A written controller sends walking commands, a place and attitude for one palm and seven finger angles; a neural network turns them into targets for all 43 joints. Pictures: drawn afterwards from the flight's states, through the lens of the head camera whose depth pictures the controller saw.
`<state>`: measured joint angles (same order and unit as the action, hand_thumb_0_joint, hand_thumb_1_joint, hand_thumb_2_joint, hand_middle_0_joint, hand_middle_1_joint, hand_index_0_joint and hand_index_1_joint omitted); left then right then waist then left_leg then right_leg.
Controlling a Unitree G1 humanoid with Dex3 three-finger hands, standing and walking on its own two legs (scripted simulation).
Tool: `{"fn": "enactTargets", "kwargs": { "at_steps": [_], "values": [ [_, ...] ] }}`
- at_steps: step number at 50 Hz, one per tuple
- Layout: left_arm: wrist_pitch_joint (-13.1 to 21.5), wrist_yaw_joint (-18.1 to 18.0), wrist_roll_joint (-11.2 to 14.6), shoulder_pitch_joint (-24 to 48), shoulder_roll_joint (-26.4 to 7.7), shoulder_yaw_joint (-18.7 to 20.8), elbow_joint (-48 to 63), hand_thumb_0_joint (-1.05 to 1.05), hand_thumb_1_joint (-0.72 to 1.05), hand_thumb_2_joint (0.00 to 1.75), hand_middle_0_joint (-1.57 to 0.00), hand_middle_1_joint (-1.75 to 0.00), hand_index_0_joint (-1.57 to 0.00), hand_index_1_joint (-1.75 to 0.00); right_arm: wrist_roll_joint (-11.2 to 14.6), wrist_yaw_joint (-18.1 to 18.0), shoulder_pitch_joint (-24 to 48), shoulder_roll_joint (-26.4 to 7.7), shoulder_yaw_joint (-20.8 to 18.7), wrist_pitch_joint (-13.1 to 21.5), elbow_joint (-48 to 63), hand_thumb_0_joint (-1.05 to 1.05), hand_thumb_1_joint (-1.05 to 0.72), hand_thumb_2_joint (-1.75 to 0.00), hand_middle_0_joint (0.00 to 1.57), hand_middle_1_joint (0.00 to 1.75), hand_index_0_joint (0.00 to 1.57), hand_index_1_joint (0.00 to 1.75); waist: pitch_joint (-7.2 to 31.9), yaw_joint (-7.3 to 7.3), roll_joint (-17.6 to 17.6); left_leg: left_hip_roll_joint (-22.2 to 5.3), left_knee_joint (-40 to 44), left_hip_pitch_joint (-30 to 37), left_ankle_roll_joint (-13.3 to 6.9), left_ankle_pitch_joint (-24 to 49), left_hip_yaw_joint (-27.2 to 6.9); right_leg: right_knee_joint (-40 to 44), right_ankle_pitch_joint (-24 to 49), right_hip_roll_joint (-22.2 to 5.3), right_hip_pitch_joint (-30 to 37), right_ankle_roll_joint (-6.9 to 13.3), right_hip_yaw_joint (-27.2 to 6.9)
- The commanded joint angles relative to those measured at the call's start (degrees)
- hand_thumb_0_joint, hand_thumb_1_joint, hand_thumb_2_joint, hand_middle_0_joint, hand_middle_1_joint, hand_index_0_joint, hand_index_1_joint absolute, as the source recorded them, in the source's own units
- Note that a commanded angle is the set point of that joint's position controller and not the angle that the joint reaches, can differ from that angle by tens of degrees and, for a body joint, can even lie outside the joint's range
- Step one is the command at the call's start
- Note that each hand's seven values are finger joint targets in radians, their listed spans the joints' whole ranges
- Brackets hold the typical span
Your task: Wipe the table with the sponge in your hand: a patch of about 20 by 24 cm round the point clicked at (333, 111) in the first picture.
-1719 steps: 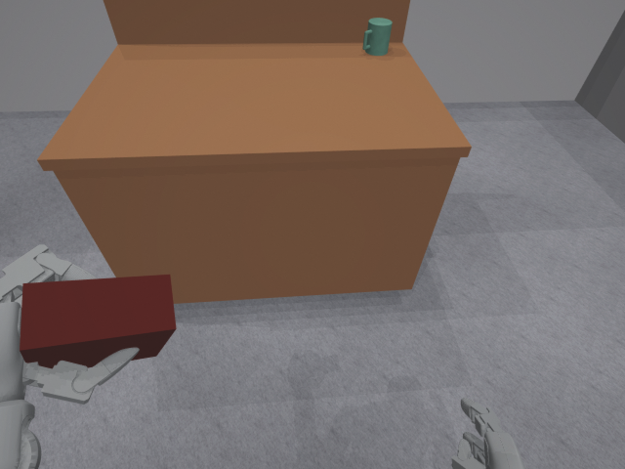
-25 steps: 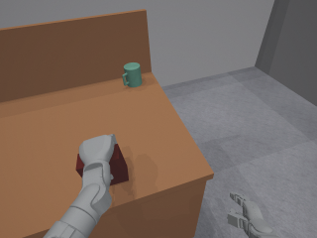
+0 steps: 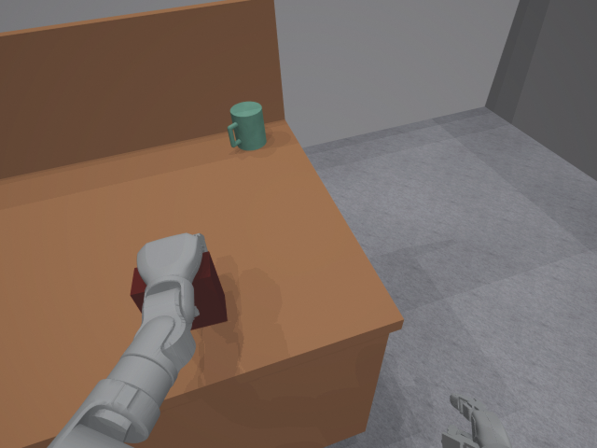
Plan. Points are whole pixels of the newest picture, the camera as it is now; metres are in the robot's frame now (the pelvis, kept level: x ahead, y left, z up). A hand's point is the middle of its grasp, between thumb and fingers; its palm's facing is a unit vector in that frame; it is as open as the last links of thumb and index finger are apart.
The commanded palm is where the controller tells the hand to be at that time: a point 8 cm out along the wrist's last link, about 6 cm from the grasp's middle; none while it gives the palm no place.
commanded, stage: wipe forward along the middle lane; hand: left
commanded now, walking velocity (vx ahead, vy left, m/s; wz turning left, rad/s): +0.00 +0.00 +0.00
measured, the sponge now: (186, 302) +0.33 +0.22 -0.01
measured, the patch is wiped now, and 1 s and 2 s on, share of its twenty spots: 0.90 0.90 0.90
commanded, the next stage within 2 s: slide back across to the first lane in 1.20 s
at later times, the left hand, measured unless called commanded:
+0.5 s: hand (180, 256) +0.39 +0.24 +0.04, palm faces -0.08 -0.04 -1.00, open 9.3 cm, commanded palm +0.38 +0.24 +0.07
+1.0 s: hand (180, 231) +0.44 +0.26 +0.04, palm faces -0.10 -0.01 -0.99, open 9.3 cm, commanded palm +0.43 +0.26 +0.07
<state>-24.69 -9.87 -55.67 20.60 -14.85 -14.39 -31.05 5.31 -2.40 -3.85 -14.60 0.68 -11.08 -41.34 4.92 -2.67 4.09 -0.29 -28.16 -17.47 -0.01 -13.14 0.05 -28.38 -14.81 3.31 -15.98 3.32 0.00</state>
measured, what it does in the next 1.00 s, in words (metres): stands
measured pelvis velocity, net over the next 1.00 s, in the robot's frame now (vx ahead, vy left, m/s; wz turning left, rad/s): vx -0.01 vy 0.02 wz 0.00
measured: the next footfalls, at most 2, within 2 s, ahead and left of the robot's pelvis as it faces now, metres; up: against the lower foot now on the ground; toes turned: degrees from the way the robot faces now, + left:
none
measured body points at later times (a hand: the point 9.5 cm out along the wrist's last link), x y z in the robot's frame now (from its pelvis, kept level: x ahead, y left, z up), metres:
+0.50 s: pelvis -0.01 +0.01 -0.01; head +0.01 -0.01 +0.44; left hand +0.39 +0.24 +0.09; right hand +0.13 -0.25 -0.13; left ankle +0.02 +0.12 -0.74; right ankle +0.00 -0.08 -0.74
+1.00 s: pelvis -0.01 +0.02 -0.01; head +0.04 +0.02 +0.44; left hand +0.44 +0.25 +0.09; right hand +0.08 -0.24 -0.14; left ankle +0.02 +0.12 -0.74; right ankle +0.00 -0.08 -0.74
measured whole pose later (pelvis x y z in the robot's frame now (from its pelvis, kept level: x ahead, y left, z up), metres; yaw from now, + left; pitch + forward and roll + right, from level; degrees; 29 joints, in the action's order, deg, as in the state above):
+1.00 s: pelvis -0.01 +0.02 -0.01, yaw +0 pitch +12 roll -1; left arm -16.8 -14.6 -58.0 49.5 -21.5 -7.6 -65.0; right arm 4.2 -1.8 -11.3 -14.6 0.0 -8.4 -43.6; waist 6.5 4.0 2.6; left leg -0.1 -35.4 -32.9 -1.4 -14.5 -0.3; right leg -32.5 -14.7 3.1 -29.8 1.7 0.5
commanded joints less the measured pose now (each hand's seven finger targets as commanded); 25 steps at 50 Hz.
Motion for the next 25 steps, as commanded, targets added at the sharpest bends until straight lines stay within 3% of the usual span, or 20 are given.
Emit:
{"fn": "enactTargets", "kwargs": {
  "at_steps": [1, 3, 5, 6, 7, 9, 11, 14, 21, 25],
  "values": [
    [0.6, -1.8, -1.8, 18.6, -11.8, 6.1, 0.0, 0.00, 0.10, 1.30, -1.20, -1.60, -1.20, -1.60, -0.2, -0.8, 9.1, -7.0, -1.9, 2.6, 8.5, 0.00, -0.90, -0.90, 0.20, 0.30, 0.20, 0.30, 8.2, 0.98, -10.0, 2.5, 1.5, 0.7, -2.7, 3.5, -0.6, 5.6, 10.6, -1.8, 1.8, 0.3, -5.4],
    [1.3, -1.8, -2.1, 22.5, -11.3, 4.4, -1.8, 0.00, 0.10, 1.30, -1.20, -1.60, -1.20, -1.60, -0.2, -1.2, 7.9, -7.0, -1.9, 2.6, 8.2, 0.00, -0.90, -0.90, 0.20, 0.30, 0.20, 0.30, 7.7, 2.24, -9.8, 2.4, 0.9, 0.0, -2.9, 1.7, -0.1, 5.6, 7.8, -2.1, 0.3, -0.2, -4.6],
    [2.1, -1.9, -2.4, 22.3, -12.3, 5.4, -3.5, 0.00, 0.10, 1.30, -1.20, -1.60, -1.20, -1.60, -0.3, -1.3, 7.1, -7.0, -2.1, 2.7, 8.1, 0.00, -0.90, -0.90, 0.20, 0.30, 0.20, 0.30, 9.4, 1.80, -8.5, 2.3, 0.5, -0.3, -2.8, 2.1, 0.0, 5.1, 8.2, -2.2, 0.6, -0.1, -4.5],
    [2.5, -1.9, -2.0, 22.4, -14.8, 8.0, -3.5, 0.00, 0.10, 1.30, -1.20, -1.60, -1.20, -1.60, -0.3, -1.4, 7.3, -7.2, -2.0, 2.7, 8.3, 0.00, -0.90, -0.90, 0.20, 0.30, 0.20, 0.30, 10.6, 0.96, -7.9, 2.3, 0.9, -0.5, -2.6, 2.4, -0.6, 5.0, 8.0, -1.9, 1.2, 0.3, -4.7],
    [2.8, -2.0, -2.3, 23.8, -12.9, 5.7, -4.6, 0.00, 0.10, 1.30, -1.20, -1.60, -1.20, -1.60, -0.3, -1.5, 6.6, -7.0, -2.0, 2.7, 8.1, 0.00, -0.90, -0.90, 0.20, 0.30, 0.20, 0.30, 10.6, 1.98, -8.2, 2.2, 0.4, -0.5, -2.8, 2.3, -0.1, 4.6, 7.8, -2.2, 0.8, -0.1, -4.1],
    [3.4, -2.1, -1.8, 24.8, -11.9, 4.9, -5.6, 0.00, 0.10, 1.30, -1.20, -1.60, -1.20, -1.60, -0.1, -1.4, 5.7, -7.0, -2.1, 2.8, 8.2, 0.00, -0.90, -0.90, 0.20, 0.30, 0.20, 0.30, 10.9, 2.18, -7.5, 2.0, 0.2, -0.7, -2.8, 2.1, 0.1, 4.8, 8.0, -2.2, 0.3, -0.2, -3.9],
    [4.1, -2.3, -1.8, 27.0, -14.0, 6.9, -6.8, 0.00, 0.10, 1.30, -1.20, -1.60, -1.20, -1.60, -0.2, -1.5, 5.2, -7.2, -2.3, 2.9, 8.0, 0.00, -0.90, -0.90, 0.20, 0.30, 0.20, 0.30, 12.1, 2.12, -7.6, 1.9, 0.1, -1.3, -2.8, 2.7, -0.3, 4.5, 9.1, -2.2, 0.7, -0.1, -4.2],
    [4.9, -2.8, -2.2, 29.1, -13.5, 5.9, -9.7, 0.00, 0.10, 1.30, -1.20, -1.60, -1.20, -1.60, -0.3, -1.5, 3.7, -7.3, -2.4, 3.0, 7.5, 0.00, -0.90, -0.90, 0.20, 0.30, 0.20, 0.30, 11.3, 3.29, -8.9, 1.7, -0.5, -2.1, -2.9, 2.3, 0.0, 4.3, 8.9, -2.3, -0.6, -0.5, -3.4],
    [6.7, -4.2, -2.0, 31.6, -14.3, 7.4, -12.4, 0.00, 0.10, 1.30, -1.20, -1.60, -1.20, -1.60, -0.5, -1.0, 1.6, -7.3, -2.8, 3.0, 7.3, 0.00, -0.90, -0.90, 0.20, 0.30, 0.20, 0.30, 14.5, 3.17, -8.4, 1.5, -1.0, -3.1, -2.9, 4.2, -0.2, 3.2, 11.5, -2.2, 0.1, -0.4, -2.7],
    [6.6, -5.1, -2.8, 33.2, -15.7, 7.6, -16.0, 0.00, 0.10, 1.30, -1.20, -1.60, -1.20, -1.60, -0.6, -0.8, 0.3, -7.7, -2.9, 3.0, 6.3, 0.00, -0.90, -0.90, 0.20, 0.30, 0.20, 0.30, 12.8, 3.91, -8.3, 1.4, -1.3, -4.2, -3.0, 2.2, -0.1, 3.5, 8.5, -2.1, -2.1, -0.6, -2.7]
  ]
}}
